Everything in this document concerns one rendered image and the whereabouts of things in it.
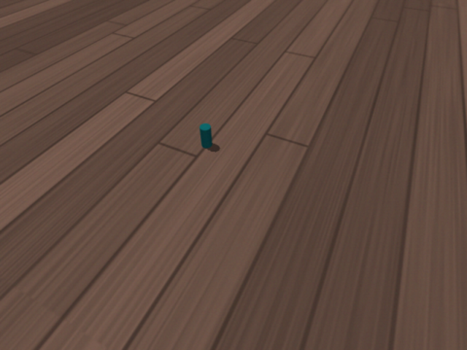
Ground can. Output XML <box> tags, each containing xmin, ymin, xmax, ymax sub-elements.
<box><xmin>199</xmin><ymin>123</ymin><xmax>212</xmax><ymax>148</ymax></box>

